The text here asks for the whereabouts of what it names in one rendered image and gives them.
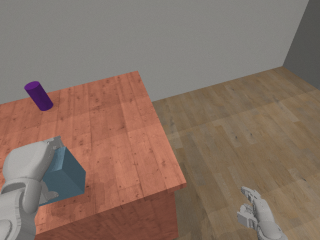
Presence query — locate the right robot forearm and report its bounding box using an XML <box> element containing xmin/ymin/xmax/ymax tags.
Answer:
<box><xmin>256</xmin><ymin>220</ymin><xmax>288</xmax><ymax>240</ymax></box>

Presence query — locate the robot left hand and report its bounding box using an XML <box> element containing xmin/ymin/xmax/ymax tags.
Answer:
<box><xmin>2</xmin><ymin>135</ymin><xmax>65</xmax><ymax>205</ymax></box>

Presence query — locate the table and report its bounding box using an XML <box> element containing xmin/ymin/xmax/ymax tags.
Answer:
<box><xmin>0</xmin><ymin>70</ymin><xmax>187</xmax><ymax>240</ymax></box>

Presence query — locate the sponge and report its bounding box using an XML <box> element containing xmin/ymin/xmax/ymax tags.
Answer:
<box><xmin>5</xmin><ymin>146</ymin><xmax>86</xmax><ymax>207</ymax></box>

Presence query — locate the robot right hand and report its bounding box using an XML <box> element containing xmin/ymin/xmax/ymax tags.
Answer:
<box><xmin>237</xmin><ymin>186</ymin><xmax>275</xmax><ymax>231</ymax></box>

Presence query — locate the left robot forearm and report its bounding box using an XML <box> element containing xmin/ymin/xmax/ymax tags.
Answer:
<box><xmin>0</xmin><ymin>177</ymin><xmax>42</xmax><ymax>240</ymax></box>

